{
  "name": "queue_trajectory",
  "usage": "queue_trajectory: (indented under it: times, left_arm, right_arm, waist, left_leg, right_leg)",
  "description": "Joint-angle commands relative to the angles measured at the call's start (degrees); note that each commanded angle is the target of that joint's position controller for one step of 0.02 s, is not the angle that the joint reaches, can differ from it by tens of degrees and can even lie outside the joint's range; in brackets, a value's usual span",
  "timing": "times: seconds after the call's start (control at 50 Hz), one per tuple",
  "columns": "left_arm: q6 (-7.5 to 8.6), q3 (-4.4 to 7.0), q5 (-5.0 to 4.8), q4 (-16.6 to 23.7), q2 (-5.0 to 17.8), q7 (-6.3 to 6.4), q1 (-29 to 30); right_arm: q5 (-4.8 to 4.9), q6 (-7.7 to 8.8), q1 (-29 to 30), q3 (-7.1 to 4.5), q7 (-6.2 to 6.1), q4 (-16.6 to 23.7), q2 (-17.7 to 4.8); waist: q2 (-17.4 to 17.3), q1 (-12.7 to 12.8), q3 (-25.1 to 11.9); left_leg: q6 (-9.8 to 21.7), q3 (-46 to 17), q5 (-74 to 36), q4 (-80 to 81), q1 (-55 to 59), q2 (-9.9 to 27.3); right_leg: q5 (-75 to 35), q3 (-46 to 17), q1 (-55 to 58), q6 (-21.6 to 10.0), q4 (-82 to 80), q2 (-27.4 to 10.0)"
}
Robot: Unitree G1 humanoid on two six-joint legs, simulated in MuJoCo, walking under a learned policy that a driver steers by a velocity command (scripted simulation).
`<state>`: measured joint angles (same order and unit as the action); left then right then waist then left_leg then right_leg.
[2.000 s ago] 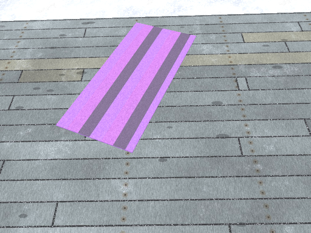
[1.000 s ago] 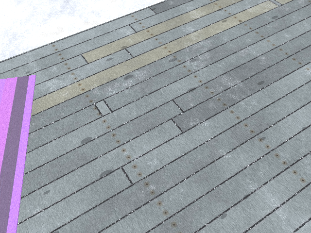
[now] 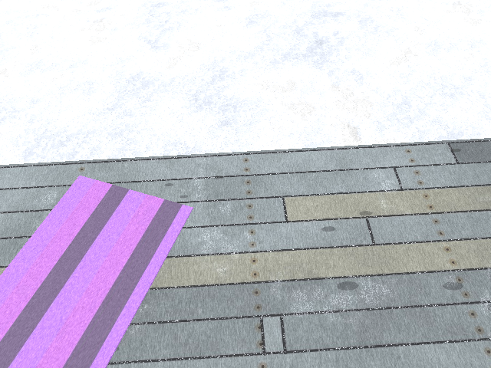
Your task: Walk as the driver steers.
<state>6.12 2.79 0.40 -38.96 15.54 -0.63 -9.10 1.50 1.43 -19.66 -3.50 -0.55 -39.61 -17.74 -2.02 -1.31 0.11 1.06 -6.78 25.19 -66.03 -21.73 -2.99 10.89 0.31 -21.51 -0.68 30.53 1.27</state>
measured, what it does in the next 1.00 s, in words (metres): walks ahead, turning left: left foot, then right foot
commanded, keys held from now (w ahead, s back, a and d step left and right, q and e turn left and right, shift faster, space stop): w+q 0.28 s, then q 0.46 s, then e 0.26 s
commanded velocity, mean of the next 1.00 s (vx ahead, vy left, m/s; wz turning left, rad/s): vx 0.25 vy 0.00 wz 0.47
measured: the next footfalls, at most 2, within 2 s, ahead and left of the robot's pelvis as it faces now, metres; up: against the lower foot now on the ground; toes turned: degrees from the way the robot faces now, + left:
left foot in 0.40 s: +0.36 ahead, +0.18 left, +0.00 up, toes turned +19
right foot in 0.86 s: +0.48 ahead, -0.01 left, +0.00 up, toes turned +31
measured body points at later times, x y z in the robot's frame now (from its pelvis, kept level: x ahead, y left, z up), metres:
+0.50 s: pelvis +0.24 +0.06 -0.01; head +0.29 +0.09 +0.43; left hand +0.23 +0.37 -0.13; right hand +0.52 -0.12 -0.08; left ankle +0.32 +0.16 -0.73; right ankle +0.14 -0.12 -0.63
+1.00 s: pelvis +0.36 +0.06 +0.00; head +0.38 +0.05 +0.45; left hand +0.38 +0.35 -0.10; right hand +0.62 -0.09 -0.10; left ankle +0.32 +0.16 -0.73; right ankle +0.45 -0.03 -0.73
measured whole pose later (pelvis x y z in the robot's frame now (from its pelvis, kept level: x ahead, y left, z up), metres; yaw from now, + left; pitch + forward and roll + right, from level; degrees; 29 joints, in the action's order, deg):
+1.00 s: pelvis +0.36 +0.06 +0.00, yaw +27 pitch +0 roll +0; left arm 1.0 0.7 0.8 -41.7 13.8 -0.7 -10.4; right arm -1.7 -1.3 -9.7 -1.4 -0.8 -38.4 -14.0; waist -1.4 0.3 0.8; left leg 0.5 -6.8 15.6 -31.4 -15.6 -4.3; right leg 13.6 -4.2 -18.0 0.1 31.5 1.6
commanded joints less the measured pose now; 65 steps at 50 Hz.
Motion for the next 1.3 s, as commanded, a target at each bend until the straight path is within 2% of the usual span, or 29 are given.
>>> queue_trajectory:
  times: [0.02, 0.1, 0.22, 0.3, 0.34, 0.38, 0.4, 0.42, 0.44, 0.46, 0.48, 0.5, 0.54, 0.62, 0.74, 0.8, 0.84, 0.86, 0.88, 0.9, 0.92, 0.96, 1.0, 1.1, 1.16, 1.2, 1.24, 1.26, 1.3]
  left_arm:
    - [-0.25, 1.92, 0.46, 1.2, 6.3, 0.63, -5.5]
    - [0.44, 2.45, -0.05, -1.1, 7.2, 0.70, -5.8]
    - [-0.34, 3.09, -0.26, -3.9, 9.9, 1.03, -6.3]
    - [-1.46, 3.48, -1.15, -5.8, 11.7, 1.13, -8.4]
    - [-2.39, 3.90, -1.67, -5.9, 13.2, 1.62, -7.9]
    - [-3.07, 4.28, -2.38, -5.4, 14.4, 2.35, -6.7]
    - [-2.80, 3.74, -2.44, -4.8, 12.9, 2.43, -6.6]
    - [-2.40, 1.61, 1.28, -2.9, 5.6, 1.82, -10.1]
    - [-1.42, 0.47, 0.81, -1.1, 6.2, 0.94, -14.8]
    - [-1.05, 1.88, -0.64, -1.5, 11.9, 0.55, -8.6]
    - [-1.12, 1.64, -1.55, 0.3, 11.5, 0.74, -4.3]
    - [-1.52, 1.49, -0.74, -0.5, 10.4, 1.54, -4.0]
    - [-3.07, 1.89, -0.04, -0.8, 11.1, 2.18, -5.1]
    - [-4.40, 1.11, 0.64, -0.9, 8.0, 2.81, -5.2]
    - [-5.37, 0.80, -0.04, 1.4, 7.1, 2.36, 1.9]
    - [-4.87, 0.76, -0.21, 1.2, 7.1, 1.69, 1.4]
    - [-4.08, 0.38, 0.11, 1.0, 5.2, 0.91, -0.1]
    - [-3.67, -0.03, 1.00, 1.2, 4.5, 0.52, 0.1]
    - [-3.59, 0.55, 1.97, 2.3, 8.9, 0.65, 1.8]
    - [-3.83, -0.13, 2.82, 2.3, 7.6, 0.73, 5.9]
    - [-3.98, -0.38, 1.73, 2.6, 5.4, 0.43, 7.1]
    - [-4.17, 0.44, 0.29, 2.1, 8.1, -0.14, 4.3]
    - [-4.21, 1.24, -0.40, 2.8, 10.5, -0.14, 3.8]
    - [-5.77, 2.07, -1.25, 4.9, 9.8, 0.87, 1.9]
    - [-6.78, 2.58, -1.63, 6.5, 9.7, 1.23, 2.6]
    - [-7.14, 2.55, -1.74, 7.5, 8.8, 1.22, 2.8]
    - [-7.28, 2.60, -1.12, 7.6, 7.7, 0.75, 1.3]
    - [-7.31, 3.40, -1.01, 7.9, 9.5, 0.52, 2.1]
    - [-8.06, 3.73, -1.82, 7.4, 8.8, 0.32, 1.3]
  right_arm:
    - [-0.24, 0.79, 4.6, -1.91, 0.35, 6.9, -6.1]
    - [-0.06, -0.18, 6.1, -1.23, 0.86, 7.8, -2.8]
    - [-0.18, 0.52, 13.7, -0.33, 2.27, 9.2, -1.2]
    - [0.01, 0.84, 19.5, -0.13, 3.75, 11.3, -0.8]
    - [-0.65, 0.86, 18.3, -1.06, 4.29, 11.7, -2.6]
    - [-1.04, 0.71, 7.5, -3.25, 4.15, 9.2, -6.4]
    - [-1.02, 0.36, -0.3, -4.86, 3.18, 7.4, -9.3]
    - [-0.80, -0.31, -2.3, -5.36, 1.58, 7.0, -14.0]
    - [-2.09, 0.34, 0.9, -5.13, 1.94, 10.7, -17.2]
    - [-2.02, 0.37, 1.3, -4.25, 2.38, 11.2, -12.5]
    - [-1.46, 0.65, 4.1, -3.51, 2.46, 10.6, -10.4]
    - [-0.69, 0.72, 6.5, -3.20, 2.25, 10.2, -9.0]
    - [-1.40, 0.30, 9.9, -2.84, 1.67, 10.4, -8.3]
    - [-1.78, -0.10, 10.8, -3.28, 0.52, 9.1, -9.4]
    - [-1.13, -2.66, 11.2, -3.32, -1.12, 8.7, -9.5]
    - [-1.75, -2.89, 10.4, -2.21, -0.86, 7.9, -7.0]
    - [-1.76, -2.65, 10.7, -0.52, -0.49, 6.9, -3.4]
    - [-2.15, -2.24, 7.9, 0.62, -0.32, 5.4, -0.4]
    - [-3.78, -1.75, 2.5, 0.99, -0.28, 4.4, 0.7]
    - [-3.61, -1.51, -1.2, 0.37, -0.22, 3.7, -1.0]
    - [-4.07, -1.44, 1.9, 0.04, -0.39, 3.5, -3.5]
    - [-3.40, -2.12, 8.2, -0.89, -0.57, 3.7, -5.2]
    - [-2.85, -2.57, 8.9, -1.08, -0.71, 4.4, -5.0]
    - [-2.24, -1.58, 8.2, -1.75, -1.03, 4.0, -3.1]
    - [-2.16, -1.45, 7.6, -2.48, -0.95, 3.8, -3.2]
    - [-2.24, -1.56, 7.4, -3.30, -1.06, 3.8, -5.1]
    - [-2.71, -1.38, 7.6, -3.69, -1.56, 4.2, -6.8]
    - [-2.76, -1.03, 7.3, -3.36, -1.91, 4.9, -6.3]
    - [-1.98, -0.73, 10.2, -3.14, -2.31, 5.4, -6.4]
  waist:
    - [8.2, 3.7, -0.1]
    - [7.7, 3.0, 1.3]
    - [5.9, 5.1, 2.8]
    - [5.4, 6.4, 5.3]
    - [7.0, 4.5, 3.3]
    - [7.9, -1.8, -3.3]
    - [5.7, -6.2, -7.4]
    - [-9.4, -2.6, -12.5]
    - [-14.9, 0.1, -26.0]
    - [-3.6, -4.4, -26.6]
    - [-2.1, -3.0, -18.2]
    - [2.6, -0.7, -11.8]
    - [0.3, 2.6, -7.8]
    - [-1.0, 3.8, -8.7]
    - [-4.5, 1.6, -7.6]
    - [-6.4, 0.6, -8.1]
    - [-6.0, 2.1, -8.3]
    - [-4.5, 2.0, -7.4]
    - [4.8, -2.3, -7.7]
    - [12.5, -6.5, -6.0]
    - [11.7, -4.6, -4.4]
    - [8.7, -0.8, -1.9]
    - [10.2, -0.6, -0.2]
    - [9.2, 0.8, -4.4]
    - [5.7, 0.9, -5.3]
    - [-1.0, 1.3, -4.2]
    - [-9.9, 1.2, -3.9]
    - [-8.2, 0.0, -3.8]
    - [-2.0, 1.6, -2.1]
  left_leg:
    - [-0.9, -1.0, -6.6, -4.5, -20.9, 7.5]
    - [-1.8, 0.9, -9.9, 1.1, -20.8, 8.9]
    - [-1.7, 4.2, -24.2, 18.5, -19.5, 8.7]
    - [0.4, 8.0, -24.2, 27.5, -17.1, 7.3]
    - [2.1, 11.1, -19.9, 30.0, -11.9, 4.1]
    - [5.0, 12.9, -20.4, 33.7, 2.5, -0.5]
    - [7.3, 10.7, -28.5, 37.8, 15.9, -0.8]
    - [11.5, -6.4, -52.9, 33.5, 33.1, 12.5]
    - [25.8, -36.0, -52.5, 38.2, 45.2, 26.9]
    - [22.6, -29.8, -48.1, 41.0, 41.4, 23.5]
    - [20.0, -22.1, -45.9, 41.8, 34.1, 20.5]
    - [17.4, -17.3, -44.8, 42.7, 25.3, 17.3]
    - [16.1, -13.5, -45.3, 45.4, 12.7, 14.6]
    - [15.8, -9.9, -50.1, 45.3, 5.5, 12.0]
    - [12.2, -14.2, -24.4, 45.3, 3.7, 8.9]
    - [11.6, -14.4, -26.3, 41.9, 6.1, 10.6]
    - [9.6, -13.3, -27.2, 38.6, 5.5, 10.0]
    - [6.4, -11.7, -22.4, 37.8, 4.3, 7.7]
    - [2.7, -6.4, -10.8, 31.3, 3.1, 2.5]
    - [-0.2, -2.2, -2.0, 32.9, 4.8, 0.7]
    - [-1.6, -1.4, -6.8, 36.3, 9.3, 2.4]
    - [-0.9, -0.2, -10.5, 35.9, 10.2, 1.2]
    - [-0.3, 0.6, -11.1, 35.6, 8.6, 1.3]
    - [-0.4, 3.2, -12.0, 33.3, 7.2, 0.7]
    - [0.7, 2.3, -14.4, 35.4, 9.7, 2.3]
    - [4.1, -2.8, -19.2, 40.2, 12.9, 7.9]
    - [12.9, -14.4, -33.3, 44.2, 16.7, 22.0]
    - [16.6, -17.1, -40.4, 44.7, 16.8, 26.7]
    - [14.5, -10.8, -41.4, 43.8, 16.4, 24.3]
  right_leg:
    - [3.8, -19.7, 18.4, -8.5, -16.5, -16.7]
    - [-5.5, -10.2, 15.8, -9.9, -20.4, -16.1]
    - [-14.3, 1.6, 18.7, -8.6, -21.1, -15.1]
    - [-20.7, 6.0, 22.4, -7.1, -19.2, -16.2]
    - [-39.4, 8.4, 24.5, -5.5, -12.6, -16.1]
    - [-51.5, 10.2, 23.0, -3.4, 2.6, -14.5]
    - [-43.8, 11.2, 15.5, -0.8, 15.2, -12.0]
    - [9.4, 10.4, -2.6, 2.3, 34.6, -6.2]
    - [31.2, -0.4, -16.4, 4.5, 53.2, 2.4]
    - [25.2, -7.4, -17.8, 3.7, 53.6, -1.5]
    - [20.4, -6.0, -19.5, 3.0, 50.1, -3.1]
    - [17.0, -5.3, -18.9, 3.5, 45.6, -5.1]
    - [13.8, -5.5, -12.3, 3.9, 40.5, -6.2]
    - [10.4, -4.2, -8.5, 6.0, 30.8, -3.9]
    - [2.9, -5.9, -6.0, 6.4, 17.0, -1.2]
    - [3.7, -4.8, -2.4, 5.4, 11.4, -2.2]
    - [-2.3, -3.6, 5.6, 3.3, 0.2, -2.9]
    - [-11.1, -5.6, 10.7, 1.6, -7.9, -4.8]
    - [-23.4, -15.1, 13.8, -1.9, -8.6, -12.7]
    - [-23.0, -19.3, 8.5, -9.0, -8.4, -16.3]
    - [-12.7, -19.1, 3.7, -9.0, -9.5, -13.8]
    - [-1.1, -15.1, 2.1, -4.5, -9.1, -8.3]
    - [-2.0, -16.9, 2.2, -4.5, -8.9, -8.3]
    - [-13.6, -21.4, 6.8, -7.8, -4.5, -8.5]
    - [-12.1, -20.9, 4.0, -6.7, -1.5, -6.1]
    - [-5.1, -14.9, -2.2, -3.2, 4.4, -1.4]
    - [15.6, -5.9, -10.1, 0.8, 18.4, 2.4]
    - [24.4, -5.4, -13.2, 2.1, 29.9, 0.5]
    - [22.2, -6.2, -15.4, 3.4, 34.8, -2.4]
Keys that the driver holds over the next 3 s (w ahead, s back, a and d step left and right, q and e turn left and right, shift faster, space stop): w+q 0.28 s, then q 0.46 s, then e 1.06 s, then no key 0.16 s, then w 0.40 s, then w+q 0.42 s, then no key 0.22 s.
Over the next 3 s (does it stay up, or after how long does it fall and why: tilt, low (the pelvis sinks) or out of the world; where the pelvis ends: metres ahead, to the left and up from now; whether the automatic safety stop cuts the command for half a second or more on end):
stays up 0.73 0.00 0.00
